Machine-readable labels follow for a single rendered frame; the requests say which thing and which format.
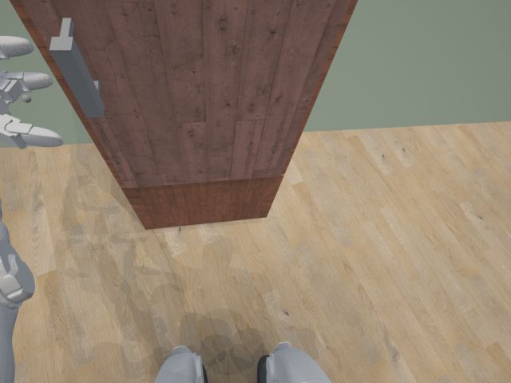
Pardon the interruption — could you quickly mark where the robot left thigh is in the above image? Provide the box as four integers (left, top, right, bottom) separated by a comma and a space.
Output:
154, 352, 204, 383

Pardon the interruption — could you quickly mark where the cupboard door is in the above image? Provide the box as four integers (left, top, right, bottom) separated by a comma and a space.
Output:
21, 0, 351, 188

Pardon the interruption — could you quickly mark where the handle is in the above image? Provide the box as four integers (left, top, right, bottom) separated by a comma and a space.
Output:
50, 18, 105, 118

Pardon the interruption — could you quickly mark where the robot left upper arm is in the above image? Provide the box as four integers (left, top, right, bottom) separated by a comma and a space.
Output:
0, 239, 35, 383

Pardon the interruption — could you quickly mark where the robot left hand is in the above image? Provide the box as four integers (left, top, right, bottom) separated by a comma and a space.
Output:
0, 36, 63, 149

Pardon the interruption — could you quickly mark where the right robot shin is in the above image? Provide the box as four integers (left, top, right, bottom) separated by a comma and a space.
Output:
267, 342, 291, 383

